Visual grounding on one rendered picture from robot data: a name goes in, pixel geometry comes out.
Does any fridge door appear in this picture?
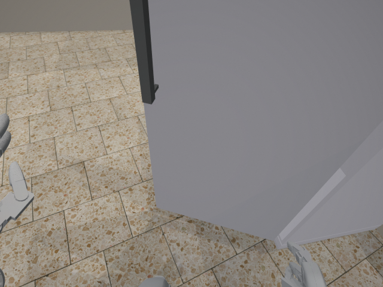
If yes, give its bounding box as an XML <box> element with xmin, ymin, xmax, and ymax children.
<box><xmin>144</xmin><ymin>0</ymin><xmax>383</xmax><ymax>241</ymax></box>

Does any left robot hand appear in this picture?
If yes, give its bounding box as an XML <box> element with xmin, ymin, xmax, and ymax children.
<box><xmin>0</xmin><ymin>113</ymin><xmax>34</xmax><ymax>233</ymax></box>

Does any handle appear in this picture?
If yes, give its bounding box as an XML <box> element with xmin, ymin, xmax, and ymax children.
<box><xmin>129</xmin><ymin>0</ymin><xmax>159</xmax><ymax>105</ymax></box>

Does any right robot hand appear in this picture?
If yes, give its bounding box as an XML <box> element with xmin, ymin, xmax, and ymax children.
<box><xmin>281</xmin><ymin>241</ymin><xmax>327</xmax><ymax>287</ymax></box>

